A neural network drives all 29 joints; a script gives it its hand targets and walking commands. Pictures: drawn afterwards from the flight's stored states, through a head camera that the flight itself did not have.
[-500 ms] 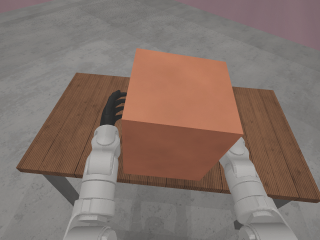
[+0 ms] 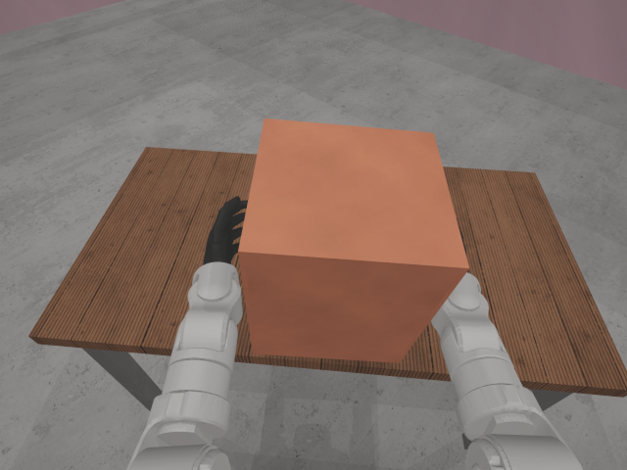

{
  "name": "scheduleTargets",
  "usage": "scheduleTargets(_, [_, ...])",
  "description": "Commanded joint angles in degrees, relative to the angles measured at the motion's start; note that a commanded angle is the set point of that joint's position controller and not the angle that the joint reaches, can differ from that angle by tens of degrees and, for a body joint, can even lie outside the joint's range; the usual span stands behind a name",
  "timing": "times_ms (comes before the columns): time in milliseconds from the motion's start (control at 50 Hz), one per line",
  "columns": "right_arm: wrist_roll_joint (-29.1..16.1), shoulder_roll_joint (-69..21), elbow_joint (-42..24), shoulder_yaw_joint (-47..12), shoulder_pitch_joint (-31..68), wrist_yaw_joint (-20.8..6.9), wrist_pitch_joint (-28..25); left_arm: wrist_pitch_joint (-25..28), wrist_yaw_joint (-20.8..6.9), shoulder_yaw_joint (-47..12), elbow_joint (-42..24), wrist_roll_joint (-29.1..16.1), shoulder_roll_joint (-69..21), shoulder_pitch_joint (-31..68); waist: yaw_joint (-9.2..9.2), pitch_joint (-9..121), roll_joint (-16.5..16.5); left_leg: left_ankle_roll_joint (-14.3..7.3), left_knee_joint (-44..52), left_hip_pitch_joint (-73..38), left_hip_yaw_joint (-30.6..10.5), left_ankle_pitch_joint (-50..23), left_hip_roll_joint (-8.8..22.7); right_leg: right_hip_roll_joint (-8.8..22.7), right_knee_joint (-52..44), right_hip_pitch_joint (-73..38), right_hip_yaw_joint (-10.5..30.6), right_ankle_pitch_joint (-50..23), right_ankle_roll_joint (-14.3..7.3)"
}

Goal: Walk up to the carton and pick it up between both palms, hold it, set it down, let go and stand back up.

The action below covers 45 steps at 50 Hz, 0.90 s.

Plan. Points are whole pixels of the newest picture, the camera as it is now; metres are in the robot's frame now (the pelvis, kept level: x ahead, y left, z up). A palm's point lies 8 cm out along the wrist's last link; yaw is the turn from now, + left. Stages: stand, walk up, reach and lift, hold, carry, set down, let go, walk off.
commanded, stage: set down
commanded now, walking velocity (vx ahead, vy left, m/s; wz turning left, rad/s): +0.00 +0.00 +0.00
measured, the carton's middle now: (337, 250) +0.38 -0.01 +0.08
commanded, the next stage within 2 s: none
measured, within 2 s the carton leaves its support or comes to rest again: rests again in 1.32 s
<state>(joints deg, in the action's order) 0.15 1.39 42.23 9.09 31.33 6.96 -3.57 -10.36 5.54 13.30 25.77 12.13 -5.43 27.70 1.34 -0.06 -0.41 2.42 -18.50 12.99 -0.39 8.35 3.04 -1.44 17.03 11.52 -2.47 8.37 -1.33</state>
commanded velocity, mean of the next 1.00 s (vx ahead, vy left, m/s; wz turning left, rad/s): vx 0.00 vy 0.00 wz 0.00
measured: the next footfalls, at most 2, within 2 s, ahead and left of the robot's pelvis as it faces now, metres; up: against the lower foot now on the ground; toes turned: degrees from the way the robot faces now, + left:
none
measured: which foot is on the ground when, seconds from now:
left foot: down 0.00-1.00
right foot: down 0.00-1.00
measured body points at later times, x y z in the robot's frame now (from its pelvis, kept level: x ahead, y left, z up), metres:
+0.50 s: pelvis +0.00 +0.00 +0.00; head +0.05 +0.00 +0.45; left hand +0.39 +0.13 +0.03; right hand +0.39 -0.17 +0.03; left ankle +0.01 +0.14 -0.75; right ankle +0.00 -0.10 -0.75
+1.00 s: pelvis +0.01 +0.01 -0.01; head +0.08 -0.01 +0.44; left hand +0.39 +0.13 -0.01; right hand +0.40 -0.18 +0.00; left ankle +0.01 +0.15 -0.75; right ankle +0.00 -0.10 -0.75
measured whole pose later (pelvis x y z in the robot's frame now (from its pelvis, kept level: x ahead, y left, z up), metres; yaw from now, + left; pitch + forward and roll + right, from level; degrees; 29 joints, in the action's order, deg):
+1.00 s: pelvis +0.01 +0.01 -0.01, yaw -1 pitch +16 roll -1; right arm 7.2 2.8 57.2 13.5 34.9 4.2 -15.5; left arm 13.8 10.0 13.4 52.9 6.6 -4.0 30.3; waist 1.0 7.8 3.6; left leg 2.0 -22.5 28.9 0.7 9.5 3.2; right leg -1.4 20.1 27.5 -1.3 8.5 -0.8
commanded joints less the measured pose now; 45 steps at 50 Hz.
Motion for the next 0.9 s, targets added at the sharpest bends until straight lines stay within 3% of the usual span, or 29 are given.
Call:
scheduleTargets(0, [2.4, -33.44, -16.49, -20.73, 43.49, -8.33, -6.49, 5.63, -5.8, -24.72, -7.4, -1.98, -35.09, 41.26, -0.39, 39.2, -0.2, -1.12, -0.56, -10.95, 3.05, -12.71, -3.46, -0.05, 2.53, -14.91, -0.54, -28.35, 3.96])
scheduleTargets(160, [6.64, -33.45, -8.73, -14.66, 43.74, -10.2, -7.99, 9.23, -5.68, -20.79, -0.84, -0.19, -35.15, 44.16, -0.05, 37.41, 0.19, -1.04, 0.15, -9.25, 3.77, -9.44, -2.81, 0.17, 2.25, -13.42, -0.68, -24.11, 3.74])
scheduleTargets(180, [7.27, -33.35, -8.27, -14.32, 44.33, -10.57, -8.44, 9.78, -5.6, -19.71, 0.62, 0.01, -34.93, 45.12, -0.9, 37.36, -0.65, -1.08, 0.47, -8.59, 3.66, -8.81, -2.99, 0.15, 2.14, -13.61, -0.67, -23.7, 3.61])
scheduleTargets(240, [7.42, -33.51, -7.05, -13.67, 44.85, -10.95, -9.75, 11.69, -5.01, -20.14, 1.15, -0.31, -35.56, 45.76, -0.57, 39.51, 0.49, -0.78, -0.51, -8.53, 3.85, -11.36, -2.84, 0.28, 2.85, -13.82, -0.52, -26.54, 3.34])
scheduleTargets(400, [10.7, -33.75, -2.37, -11.24, 43.8, -11.93, -12.06, 16.18, -4.35, -17.97, 6.03, 0.41, -35.23, 47.09, 0.16, 42.5, -0.4, -0.39, -0.91, -7.07, 3.71, -11.57, -2.42, 0.25, 3.25, -12.84, -0.58, -27.63, 3.43])
scheduleTargets(460, [11.29, -33.64, -2.75, -11.4, 44.1, -12.13, -13.17, 18.29, -3.8, -18.7, 6.32, -0.4, -35.1, 47.68, -0.2, 45.09, -0.59, -0.29, -1.69, -6.82, 3.7, -13.27, -2.48, 0.23, 4.12, -12.5, -0.87, -29.64, 3.32])
scheduleTargets(500, [12.17, -33.59, -1.3, -10.9, 43.54, -12.14, -13.39, 19.52, -3.76, -18.41, 7.74, -0.24, -35.26, 47.77, 1.02, 45.91, -0.9, -0.21, -2.28, -5.97, 3.22, -13.83, -2.34, 0.31, 4.43, -12.82, -0.49, -30.93, 3.36])
scheduleTargets(520, [11.98, -33.6, -1.52, -11.48, 43.39, -12.11, -13.61, 20.09, -3.64, -18.39, 8.1, -0.15, -35.04, 47.9, 0.08, 46.49, -0.7, -0.3, -2.36, -5.01, 3.42, -14.26, -2.46, 0.35, 4.93, -13.07, -0.61, -31.78, 3.5])
scheduleTargets(600, [11.16, -34.16, -0.44, -12.88, 42.32, -12.44, -14.07, 22.38, -3.15, -18.47, 9.96, -0.39, -35.23, 47.29, -0.13, 48.5, -1.08, -0.09, -3.58, -4.51, 3.19, -17.27, -2.31, 0.19, 5.76, -12.41, -0.46, -34.85, 3.58])
scheduleTargets(760, [10.76, -34.47, 2.88, -14.47, 39.27, -11.94, -15.52, 26.61, -2.62, -18.96, 11.39, -0.61, -34.83, 45.84, 0.62, 50.53, -0.92, 0.38, -5.27, -3.65, 2.81, -22.45, -2.22, -0.16, 7.04, -11.2, 0.25, -40.57, 3.7])
scheduleTargets(840, [10.56, -34.91, 3.86, -15.75, 38.44, -11.55, -15.68, 28.24, -2.45, -19.89, 12.58, -1.32, -34.45, 45.62, 0.24, 50.72, -1.15, -0.14, -5.39, -0.99, 2.44, -21.43, -2.58, -0.09, 7.9, -12.06, 0.93, -41.06, 3.98])
scheduleTargets(880, [10.4, -35.2, 4.55, -15.64, 38.6, -11.5, -15.99, 29.5, -2.17, -20.7, 11.97, -2.1, -34.92, 47.2, 1.18, 52.85, -0.01, 0.16, -5.92, -1.13, 2.35, -22.06, -2.36, -0.09, 8.19, -10.35, 0.86, -41.45, 3.82])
